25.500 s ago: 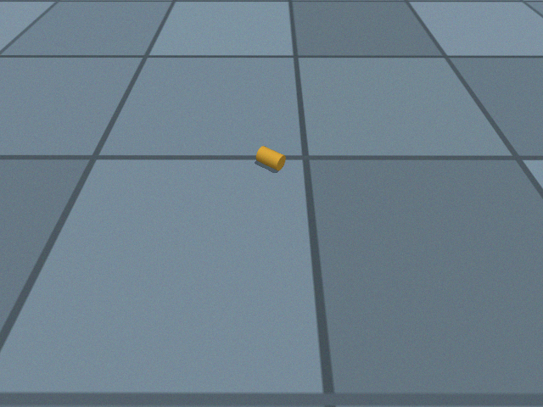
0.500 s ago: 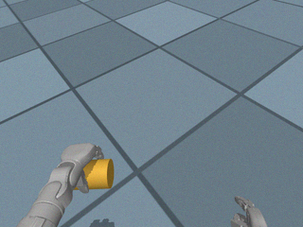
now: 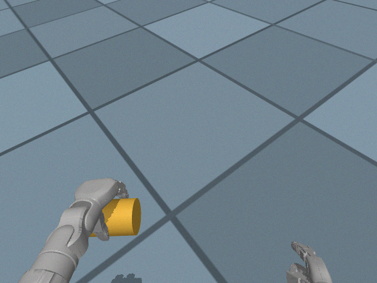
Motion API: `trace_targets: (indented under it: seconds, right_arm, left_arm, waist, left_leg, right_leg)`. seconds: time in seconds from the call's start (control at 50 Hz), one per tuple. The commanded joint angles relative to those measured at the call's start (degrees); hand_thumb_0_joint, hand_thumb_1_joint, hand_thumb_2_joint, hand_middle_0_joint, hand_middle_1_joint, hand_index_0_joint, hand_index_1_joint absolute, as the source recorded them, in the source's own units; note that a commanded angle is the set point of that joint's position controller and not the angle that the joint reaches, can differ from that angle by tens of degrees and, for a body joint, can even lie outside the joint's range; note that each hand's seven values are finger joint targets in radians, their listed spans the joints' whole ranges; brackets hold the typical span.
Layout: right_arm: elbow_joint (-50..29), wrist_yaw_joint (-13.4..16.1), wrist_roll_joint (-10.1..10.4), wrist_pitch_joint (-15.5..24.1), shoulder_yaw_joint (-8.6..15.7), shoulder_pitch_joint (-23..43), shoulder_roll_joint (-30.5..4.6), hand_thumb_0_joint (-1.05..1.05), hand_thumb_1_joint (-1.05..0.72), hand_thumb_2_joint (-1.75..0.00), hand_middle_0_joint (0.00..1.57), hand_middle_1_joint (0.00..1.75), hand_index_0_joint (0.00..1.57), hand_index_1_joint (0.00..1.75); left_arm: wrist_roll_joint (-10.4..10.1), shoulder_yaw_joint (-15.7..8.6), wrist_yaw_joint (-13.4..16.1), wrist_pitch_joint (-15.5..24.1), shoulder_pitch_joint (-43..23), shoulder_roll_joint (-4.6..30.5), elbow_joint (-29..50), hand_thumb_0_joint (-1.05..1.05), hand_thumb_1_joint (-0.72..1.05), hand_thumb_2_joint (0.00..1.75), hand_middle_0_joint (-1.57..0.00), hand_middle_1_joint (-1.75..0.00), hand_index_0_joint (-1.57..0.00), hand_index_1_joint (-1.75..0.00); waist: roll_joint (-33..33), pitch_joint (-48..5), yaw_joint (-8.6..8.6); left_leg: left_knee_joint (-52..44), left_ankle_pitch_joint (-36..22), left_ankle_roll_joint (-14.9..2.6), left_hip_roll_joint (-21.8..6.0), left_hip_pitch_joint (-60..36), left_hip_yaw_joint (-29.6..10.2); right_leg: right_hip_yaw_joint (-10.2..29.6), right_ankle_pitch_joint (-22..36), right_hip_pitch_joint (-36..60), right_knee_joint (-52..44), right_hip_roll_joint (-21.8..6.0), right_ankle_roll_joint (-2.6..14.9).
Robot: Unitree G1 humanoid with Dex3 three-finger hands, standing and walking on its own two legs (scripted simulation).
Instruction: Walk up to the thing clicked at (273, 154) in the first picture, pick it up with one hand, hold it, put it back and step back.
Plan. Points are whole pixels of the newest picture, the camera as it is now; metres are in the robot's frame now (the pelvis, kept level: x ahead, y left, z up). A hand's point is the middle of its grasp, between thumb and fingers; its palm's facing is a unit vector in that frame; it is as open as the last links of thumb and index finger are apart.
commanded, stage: hold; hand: left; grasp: from above
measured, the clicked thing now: (110, 217) +0.29 +0.22 -0.07
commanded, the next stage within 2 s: crouch in 0.18 s
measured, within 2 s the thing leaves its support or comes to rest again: neither
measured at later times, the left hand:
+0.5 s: hand (106, 213) +0.29 +0.23 -0.05, palm faces -0.47 -0.06 -0.88, open 10.7 cm
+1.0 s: hand (124, 228) +0.33 +0.25 -0.27, palm faces -0.43 +0.04 -0.90, open 10.8 cm
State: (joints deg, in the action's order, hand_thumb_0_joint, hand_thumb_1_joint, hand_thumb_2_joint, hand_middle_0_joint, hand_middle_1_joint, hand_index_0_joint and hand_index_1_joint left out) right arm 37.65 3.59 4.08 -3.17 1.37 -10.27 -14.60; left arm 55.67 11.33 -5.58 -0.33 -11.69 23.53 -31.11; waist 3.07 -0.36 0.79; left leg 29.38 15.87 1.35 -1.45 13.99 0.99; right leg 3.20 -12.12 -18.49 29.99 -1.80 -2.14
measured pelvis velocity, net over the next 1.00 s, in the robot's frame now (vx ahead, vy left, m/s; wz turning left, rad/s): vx -0.04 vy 0.01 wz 0.02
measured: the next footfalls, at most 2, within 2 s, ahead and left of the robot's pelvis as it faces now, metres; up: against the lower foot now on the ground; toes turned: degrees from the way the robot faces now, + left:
none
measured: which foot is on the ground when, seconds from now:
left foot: down 0.00-1.00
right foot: down 0.00-1.00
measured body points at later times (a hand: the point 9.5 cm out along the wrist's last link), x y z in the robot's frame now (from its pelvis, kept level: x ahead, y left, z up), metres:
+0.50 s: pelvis +0.01 +0.00 +0.00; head +0.02 -0.02 +0.45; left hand +0.31 +0.23 +0.00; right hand +0.16 -0.25 -0.11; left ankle +0.00 +0.14 -0.73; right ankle +0.04 -0.14 -0.73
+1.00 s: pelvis -0.04 +0.01 -0.15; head +0.10 +0.03 +0.28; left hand +0.35 +0.25 -0.22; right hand +0.03 -0.28 -0.27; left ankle -0.01 +0.14 -0.73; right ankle +0.04 -0.14 -0.73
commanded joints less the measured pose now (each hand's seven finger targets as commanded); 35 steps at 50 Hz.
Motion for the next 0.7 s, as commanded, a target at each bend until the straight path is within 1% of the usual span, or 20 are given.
trace_targets:
  seconds: [0.0,0.04,0.08,0.1,0.14,0.2,0.22,0.24,0.26,0.28,0.32,0.34,0.36,0.38,0.4,0.48,0.56,0.6,0.62,0.68]
  right_arm:
    - [-8.14,0.49,-0.08,2.55,1.98,5.74,-6.51,0.0,-0.9,-0.9,0.2,0.3,0.2,0.3]
    - [-8.2,0.49,-0.07,2.44,2.11,5.61,-6.41,0.0,-0.9,-0.9,0.2,0.3,0.2,0.3]
    - [-7.9,0.48,-0.18,2.35,2.14,5.28,-6.59,0.0,-0.9,-0.9,0.2,0.3,0.2,0.3]
    - [-7.71,0.57,-0.1,2.34,2.23,5.44,-6.66,0.0,-0.9,-0.9,0.2,0.3,0.2,0.3]
    - [-7.58,0.62,-0.19,2.23,2.34,5.32,-6.72,0.0,-0.9,-0.9,0.2,0.3,0.2,0.3]
    - [-7.69,0.62,-0.17,2.05,2.23,5.53,-6.61,0.0,-0.9,-0.9,0.2,0.3,0.2,0.3]
    - [-7.77,0.57,-0.19,1.99,2.33,5.35,-6.72,0.0,-0.9,-0.9,0.2,0.3,0.2,0.3]
    - [-7.73,0.59,-0.13,1.91,2.43,5.36,-6.66,0.0,-0.9,-0.9,0.2,0.3,0.2,0.3]
    - [-7.72,0.59,-0.21,1.86,2.47,5.39,-6.77,0.0,-0.89,-0.91,0.2,0.3,0.2,0.3]
    - [-8.03,0.55,-0.13,1.86,2.39,5.28,-6.74,0.0,-0.87,-0.89,0.2,0.3,0.2,0.3]
    - [-7.9,0.43,-0.21,1.7,2.44,5.05,-6.58,0.0,-0.89,-0.9,0.2,0.3,0.2,0.3]
    - [-7.93,0.44,-0.21,1.61,2.39,4.92,-6.55,0.0,-0.89,-0.9,0.2,0.3,0.2,0.3]
    - [-8.07,0.46,-0.11,1.52,2.42,5.03,-6.44,0.0,-0.89,-0.9,0.2,0.3,0.2,0.3]
    - [-7.98,0.46,-0.15,1.37,2.33,4.73,-6.33,0.0,-0.89,-0.9,0.2,0.3,0.2,0.3]
    - [-7.93,0.42,-0.17,1.28,2.46,4.3,-6.46,0.0,-0.89,-0.9,0.2,0.3,0.2,0.3]
    - [-6.73,0.14,-0.87,0.86,2.78,3.19,-6.32,0.0,-0.89,-0.9,0.2,0.3,0.2,0.3]
    - [-4.98,-0.49,-2.01,0.51,3.78,1.32,-6.9,0.0,-0.89,-0.9,0.2,0.3,0.2,0.3]
    - [-3.65,-1.05,-2.57,0.57,4.37,-0.33,-7.4,0.0,-0.89,-0.9,0.2,0.3,0.2,0.3]
    - [-3.23,-1.34,-2.96,0.63,4.69,-1.15,-7.43,0.0,-0.89,-0.9,0.2,0.3,0.2,0.3]
    - [-2.91,-2.23,-3.5,0.46,5.49,-3.39,-7.72,0.0,-0.89,-0.9,0.2,0.3,0.2,0.3]
  left_arm:
    - [0.29,-6.48,2.46,0.48,-21.26,12.77,12.0,0.0,0.86,0.86,-1.36,-0.35,-1.27,-0.45]
    - [-0.05,-7.07,2.49,0.55,-19.0,12.46,11.51,0.0,0.86,0.88,-1.38,-0.34,-1.27,-0.45]
    - [-0.17,-5.99,2.7,0.51,-20.63,11.47,12.18,0.0,0.86,0.88,-1.36,-0.37,-1.27,-0.47]
    - [-0.01,-6.66,2.86,0.38,-20.86,12.37,11.22,0.0,0.87,0.86,-1.36,-0.37,-1.27,-0.46]
    - [0.2,-6.13,3.04,0.55,-21.03,12.14,10.97,0.0,0.84,0.86,-1.35,-0.36,-1.25,-0.46]
    - [0.18,-7.35,3.22,0.56,-20.04,13.12,9.48,0.0,0.84,0.86,-1.35,-0.37,-1.26,-0.46]
    - [0.03,-6.45,3.03,0.67,-19.92,12.12,10.17,0.0,0.84,0.87,-1.35,-0.36,-1.25,-0.46]
    - [0.14,-6.41,3.05,0.66,-20.28,12.1,10.7,0.0,0.84,0.87,-1.34,-0.38,-1.25,-0.47]
    - [0.0,-6.61,3.1,0.6,-18.81,11.96,9.78,0.0,0.91,0.86,-1.3,-0.46,-1.27,-0.5]
    - [0.13,-6.39,3.14,0.5,-18.81,11.84,10.11,0.0,0.83,0.79,-1.22,-0.43,-1.19,-0.46]
    - [0.34,-6.23,3.26,0.87,-17.5,11.35,9.24,0.0,0.78,0.79,-1.27,-0.39,-1.2,-0.47]
    - [0.34,-6.55,3.51,1.07,-16.61,11.44,8.28,0.0,0.79,0.8,-1.27,-0.41,-1.2,-0.48]
    - [0.53,-5.8,3.62,1.4,-16.9,10.66,8.42,0.0,0.81,0.8,-1.27,-0.42,-1.21,-0.49]
    - [0.99,-5.98,3.95,1.65,-15.72,10.4,6.29,0.0,0.8,0.8,-1.27,-0.41,-1.21,-0.48]
    - [1.38,-6.03,4.5,2.2,-15.7,10.28,6.86,0.0,0.8,0.81,-1.28,-0.41,-1.21,-0.48]
    - [3.41,-6.69,8.79,4.38,-16.54,9.75,1.79,0.0,0.83,0.79,-1.27,-0.44,-1.22,-0.49]
    - [6.23,-7.81,14.65,5.64,-22.63,10.95,-2.77,0.0,0.81,0.79,-1.23,-0.47,-1.19,-0.52]
    - [7.84,-6.79,17.54,6.06,-26.16,10.02,-5.88,0.0,0.8,0.81,-1.23,-0.48,-1.18,-0.53]
    - [9.17,-6.2,19.09,6.04,-27.54,9.37,-8.32,0.0,0.8,0.82,-1.23,-0.49,-1.18,-0.54]
    - [10.92,-5.58,22.85,5.87,-29.71,8.16,-14.04,0.0,0.78,0.78,-1.19,-0.49,-1.16,-0.53]
  waist:
    - [-2.31,-13.94,-0.01]
    - [-1.65,-14.58,0.36]
    - [-1.95,-15.18,-0.14]
    - [-1.52,-14.64,0.18]
    - [-1.69,-14.73,-0.15]
    - [-1.7,-13.36,0.43]
    - [-1.53,-13.66,0.05]
    - [-1.52,-14.7,0.27]
    - [-1.59,-13.91,0.29]
    - [-2.52,-13.61,0.17]
    - [-2.65,-13.25,0.14]
    - [-3.58,-13.12,0.26]
    - [-3.71,-12.63,-0.08]
    - [-4.53,-11.51,-0.34]
    - [-4.41,-12.0,-0.44]
    - [-4.66,-11.33,-1.28]
    - [-2.75,-15.42,-2.18]
    - [-2.51,-17.34,-3.41]
    - [-2.04,-18.49,-3.93]
    - [-2.5,-22.73,-4.3]
  left_leg:
    - [-4.44,-9.8,-1.95,2.55,-3.71,1.03]
    - [-4.39,-10.55,-1.97,2.78,-4.02,1.39]
    - [-4.28,-11.86,-1.85,2.58,-4.82,1.33]
    - [-4.58,-12.11,-1.67,2.39,-4.73,1.13]
    - [-4.59,-12.9,-1.56,2.19,-5.14,0.9]
    - [-4.94,-11.24,-1.67,2.46,-4.03,0.96]
    - [-5.0,-11.52,-1.66,2.37,-4.59,1.04]
    - [-4.97,-12.62,-1.56,2.26,-5.2,0.93]
    - [-4.94,-12.56,-1.52,2.21,-4.79,0.85]
    - [-5.02,-12.68,-1.62,2.13,-4.55,0.73]
    - [-4.74,-12.44,-1.74,2.45,-4.15,1.04]
    - [-4.68,-12.33,-1.84,2.49,-3.69,0.92]
    - [-4.54,-12.19,-1.84,2.53,-3.48,1.14]
    - [-4.32,-11.42,-1.91,2.68,-2.86,1.16]
    - [-3.98,-11.57,-1.89,2.76,-2.87,1.29]
    - [-0.81,-10.57,-1.66,2.75,0.75,1.05]
    - [6.49,-9.57,-1.23,2.95,6.65,1.19]
    - [11.71,-8.73,-0.98,2.59,11.24,0.98]
    - [14.38,-8.09,-0.9,2.65,13.82,0.89]
    - [21.71,-6.43,-0.92,2.57,21.9,0.73]
  right_leg:
    - [-3.04,4.65,5.51,-4.78,2.98,2.13]
    - [-2.82,5.47,6.38,-4.83,2.74,2.1]
    - [-2.81,6.73,6.3,-4.55,2.9,2.16]
    - [-3.1,6.69,6.32,-4.45,3.13,2.3]
    - [-3.28,7.37,5.87,-4.34,3.26,2.41]
    - [-3.23,5.8,6.07,-5.05,3.04,2.33]
    - [-3.09,6.17,6.26,-4.91,3.02,2.47]
    - [-3.16,7.05,6.32,-4.59,3.15,2.5]
    - [-3.28,6.89,6.31,-4.81,3.16,2.47]
    - [-3.37,7.05,6.22,-4.77,3.23,2.46]
    - [-3.27,7.0,6.39,-5.03,2.97,2.38]
    - [-3.35,6.9,6.48,-5.02,2.98,2.27]
    - [-3.21,6.91,5.68,-4.82,2.97,2.28]
    - [-3.2,6.09,5.22,-5.09,2.85,2.13]
    - [-3.13,6.35,4.78,-4.71,2.79,2.22]
    - [-3.4,5.45,0.62,-1.96,2.64,2.32]
    - [-3.28,5.15,-5.12,4.16,2.54,2.33]
    - [-3.43,4.81,-10.23,8.99,2.72,2.34]
    - [-3.36,4.47,-12.76,11.4,2.58,2.45]
    - [-3.27,3.41,-18.02,18.05,2.43,2.61]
